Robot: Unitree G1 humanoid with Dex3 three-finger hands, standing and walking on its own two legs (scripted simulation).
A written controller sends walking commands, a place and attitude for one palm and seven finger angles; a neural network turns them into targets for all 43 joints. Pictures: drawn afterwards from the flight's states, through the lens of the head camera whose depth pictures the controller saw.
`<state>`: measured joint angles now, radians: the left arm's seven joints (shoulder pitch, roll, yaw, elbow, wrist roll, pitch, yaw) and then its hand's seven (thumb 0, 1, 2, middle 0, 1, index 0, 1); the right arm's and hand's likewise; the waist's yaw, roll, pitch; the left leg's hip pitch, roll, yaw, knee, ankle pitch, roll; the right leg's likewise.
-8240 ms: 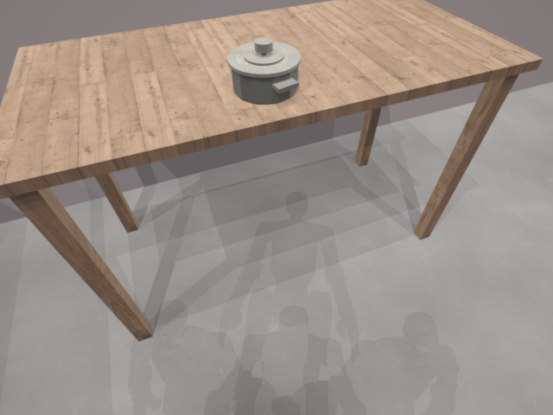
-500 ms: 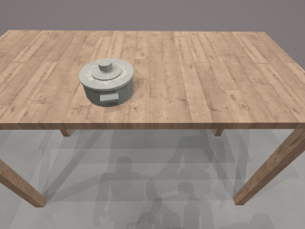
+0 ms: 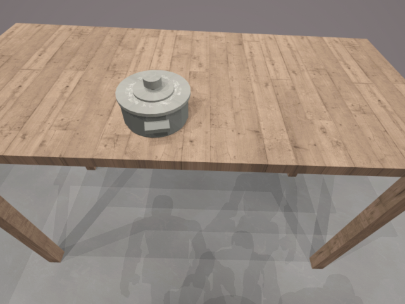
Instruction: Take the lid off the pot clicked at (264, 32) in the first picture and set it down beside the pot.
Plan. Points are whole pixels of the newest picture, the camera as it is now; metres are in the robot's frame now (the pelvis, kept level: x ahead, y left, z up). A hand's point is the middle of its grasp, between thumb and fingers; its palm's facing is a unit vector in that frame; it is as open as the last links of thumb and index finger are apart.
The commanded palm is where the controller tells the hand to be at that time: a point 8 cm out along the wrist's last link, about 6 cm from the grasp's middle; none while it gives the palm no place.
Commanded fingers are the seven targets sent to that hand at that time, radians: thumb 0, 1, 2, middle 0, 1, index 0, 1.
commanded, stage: look again from close up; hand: left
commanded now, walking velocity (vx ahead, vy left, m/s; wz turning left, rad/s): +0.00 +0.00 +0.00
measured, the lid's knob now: (152, 80) +0.52 +0.15 +0.17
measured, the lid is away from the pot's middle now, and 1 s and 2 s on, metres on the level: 0.00 0.00 0.00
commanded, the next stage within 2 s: lift the closed hand beside the body in 0.20 s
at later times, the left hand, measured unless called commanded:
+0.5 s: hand (102, 294) +0.15 +0.20 -0.06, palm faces +0.22 -0.93 -0.28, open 6.6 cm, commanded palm +0.10 +0.25 -0.01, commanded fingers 0.00 0.90 0.90 -0.68 -0.83 -0.68 -0.83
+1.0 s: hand (60, 269) +0.16 +0.23 +0.08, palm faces +0.32 -0.87 -0.38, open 3.0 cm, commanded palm +0.09 +0.26 +0.13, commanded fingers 0.00 0.90 0.90 -1.30 -1.50 -1.30 -1.50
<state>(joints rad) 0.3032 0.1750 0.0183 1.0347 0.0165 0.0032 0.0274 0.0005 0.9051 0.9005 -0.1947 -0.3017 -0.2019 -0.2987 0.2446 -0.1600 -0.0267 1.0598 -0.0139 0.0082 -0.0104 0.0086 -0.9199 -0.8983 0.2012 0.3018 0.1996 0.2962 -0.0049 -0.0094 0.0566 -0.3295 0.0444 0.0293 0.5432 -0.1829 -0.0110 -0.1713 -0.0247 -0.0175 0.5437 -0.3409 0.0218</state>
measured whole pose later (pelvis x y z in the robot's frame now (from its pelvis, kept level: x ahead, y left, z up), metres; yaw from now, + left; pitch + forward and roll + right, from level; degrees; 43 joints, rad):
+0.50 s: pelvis +0.01 +0.01 +0.01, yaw +1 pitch -3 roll +0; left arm 0.48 0.16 0.04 0.25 0.00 0.01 0.13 0.00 0.91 0.90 -0.33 -0.45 -0.34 -0.45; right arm 0.23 -0.19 -0.02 0.81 0.04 -0.18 -0.03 0.01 -0.91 -0.90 0.20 0.30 0.20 0.30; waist 0.01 0.02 -0.01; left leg -0.26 0.02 0.03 0.47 -0.17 0.00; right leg -0.10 -0.05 -0.02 0.47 -0.33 0.03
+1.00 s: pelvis +0.02 -0.01 +0.01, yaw +1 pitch -5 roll +0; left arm 0.69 0.28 0.19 -0.36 -0.03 -0.05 0.06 0.01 0.89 0.90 -1.22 -1.42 -1.23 -1.42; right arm 0.18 -0.18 0.02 0.59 -0.01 -0.15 -0.07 0.01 -0.90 -0.90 0.20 0.30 0.20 0.30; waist 0.08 0.04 0.02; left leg -0.19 0.05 0.01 0.44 -0.17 -0.03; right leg 0.00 -0.02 -0.05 0.39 -0.31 0.01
